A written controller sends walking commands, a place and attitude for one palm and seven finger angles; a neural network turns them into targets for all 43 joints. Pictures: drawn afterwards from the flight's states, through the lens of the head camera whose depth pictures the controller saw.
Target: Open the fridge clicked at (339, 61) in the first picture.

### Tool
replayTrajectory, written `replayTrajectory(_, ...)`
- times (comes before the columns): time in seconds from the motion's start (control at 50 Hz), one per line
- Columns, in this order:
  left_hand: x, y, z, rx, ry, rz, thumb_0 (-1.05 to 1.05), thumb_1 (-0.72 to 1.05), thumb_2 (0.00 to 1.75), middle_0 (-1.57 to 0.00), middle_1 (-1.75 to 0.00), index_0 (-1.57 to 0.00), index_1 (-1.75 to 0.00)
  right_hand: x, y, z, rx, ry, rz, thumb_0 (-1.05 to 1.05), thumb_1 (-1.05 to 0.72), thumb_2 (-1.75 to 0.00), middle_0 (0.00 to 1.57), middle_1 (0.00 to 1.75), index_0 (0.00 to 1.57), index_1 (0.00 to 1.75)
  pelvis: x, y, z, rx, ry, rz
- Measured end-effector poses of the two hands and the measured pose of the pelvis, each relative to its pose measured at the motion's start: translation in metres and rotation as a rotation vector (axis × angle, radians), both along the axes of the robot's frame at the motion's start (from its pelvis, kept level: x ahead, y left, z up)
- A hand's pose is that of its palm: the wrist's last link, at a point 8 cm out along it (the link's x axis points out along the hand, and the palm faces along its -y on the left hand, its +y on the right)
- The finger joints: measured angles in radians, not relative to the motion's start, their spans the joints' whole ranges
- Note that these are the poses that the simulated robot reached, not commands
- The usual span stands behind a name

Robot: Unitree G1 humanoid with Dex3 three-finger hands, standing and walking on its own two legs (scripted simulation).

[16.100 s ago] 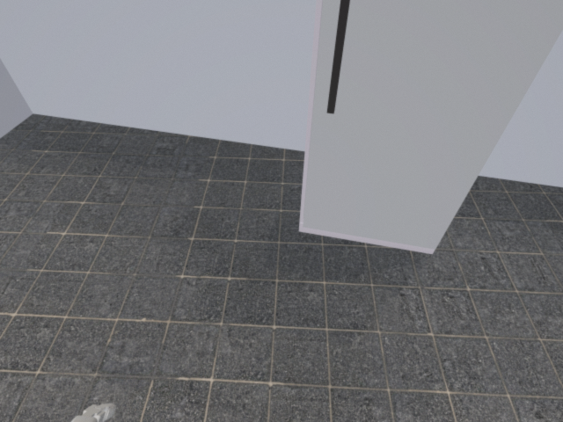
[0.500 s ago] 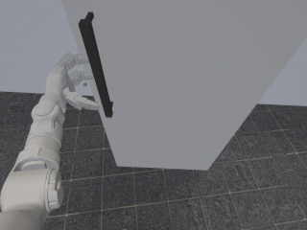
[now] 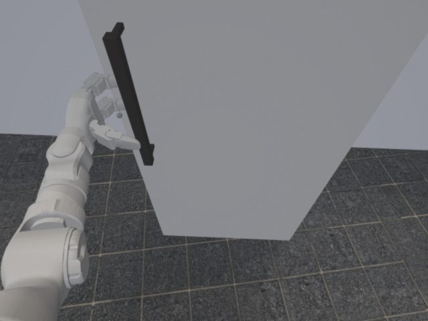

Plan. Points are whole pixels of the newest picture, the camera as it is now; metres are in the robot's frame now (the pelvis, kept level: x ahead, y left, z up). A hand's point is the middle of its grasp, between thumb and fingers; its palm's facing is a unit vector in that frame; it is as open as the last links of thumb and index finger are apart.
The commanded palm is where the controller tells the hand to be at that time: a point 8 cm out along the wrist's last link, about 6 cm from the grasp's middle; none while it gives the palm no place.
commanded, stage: feel for the door with the fingertips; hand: left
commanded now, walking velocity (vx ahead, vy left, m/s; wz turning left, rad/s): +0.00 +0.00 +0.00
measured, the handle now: (136, 107) +0.51 +0.15 +0.11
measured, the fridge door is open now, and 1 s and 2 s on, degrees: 0 0 0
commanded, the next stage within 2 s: slide the fingers in behind the handle in 0.14 s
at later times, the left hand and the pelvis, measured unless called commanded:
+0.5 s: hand (124, 112) +0.47 +0.16 +0.14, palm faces -0.05 -1.00 +0.01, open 13.7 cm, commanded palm +0.44 +0.22 +0.13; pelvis +0.00 -0.01 +0.00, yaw -1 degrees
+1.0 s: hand (129, 117) +0.46 +0.15 +0.14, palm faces -0.07 -1.00 +0.01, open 14.0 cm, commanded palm +0.43 +0.20 +0.13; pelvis +0.00 +0.01 +0.00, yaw +0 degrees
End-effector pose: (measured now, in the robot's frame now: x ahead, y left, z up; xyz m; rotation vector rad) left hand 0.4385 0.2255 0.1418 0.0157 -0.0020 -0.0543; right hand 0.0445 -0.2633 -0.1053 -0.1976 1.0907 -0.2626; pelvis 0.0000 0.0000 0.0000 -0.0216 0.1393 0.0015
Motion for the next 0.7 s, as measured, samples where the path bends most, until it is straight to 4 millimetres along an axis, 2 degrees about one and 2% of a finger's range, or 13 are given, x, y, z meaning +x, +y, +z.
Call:
replayTrajectory(0.12, 0.008, -0.013, -0.005, -0.031, 0.019, -0.005, -0.01, -0.5, 0.3, -0.3, -1.21, -0.3, -1.2, -0.003, -0.007, 0.001, -0.016, 0.003, -0.003, 0.01, -0.9, -0.9, 0.2, 0.3, 0.2, 0.3, -0.004, -0.004, -0.001, 0.003, 0.012, 0.0)
replayTrajectory(0.34, 0.014, -0.009, -0.005, -0.009, 0.006, 0.006, -0.01, -0.5, 0.3, -0.38, -1.25, -0.37, -1.26, -0.02, -0.01, -0.002, -0.015, 0.043, -0.025, 0.01, -0.9, -0.9, 0.2, 0.3, 0.2, 0.3, -0.005, -0.008, -0.003, 0.002, 0.027, -0.002)
replayTrajectory(0.46, 0.013, -0.008, -0.005, -0.021, 0.007, 0.001, -0.01, -0.5, 0.3, -0.36, -1.23, -0.36, -1.24, -0.024, -0.007, -0.002, -0.006, 0.047, -0.041, 0.01, -0.9, -0.9, 0.2, 0.3, 0.2, 0.3, -0.002, -0.006, -0.001, 0.002, 0.026, -0.012)
replayTrajectory(0.58, 0.008, -0.004, -0.004, -0.025, -0.012, 0.007, -0.01, -0.5, 0.3, -0.33, -1.22, -0.33, -1.21, -0.018, -0.003, -0.001, 0.003, 0.029, -0.041, 0.01, -0.9, -0.9, 0.2, 0.3, 0.2, 0.3, 0.001, -0.004, -0.001, 0.003, 0.02, -0.019)
replayTrajectory(0.7, 0.0, -0.007, -0.01, -0.019, -0.002, -0.01, -0.01, -0.5, 0.3, -0.31, -1.21, -0.31, -1.2, -0.001, 0.002, 0.0, 0.008, -0.001, -0.02, 0.01, -0.9, -0.9, 0.2, 0.3, 0.2, 0.3, 0.003, 0.0, 0.0, 0.001, 0.012, -0.013)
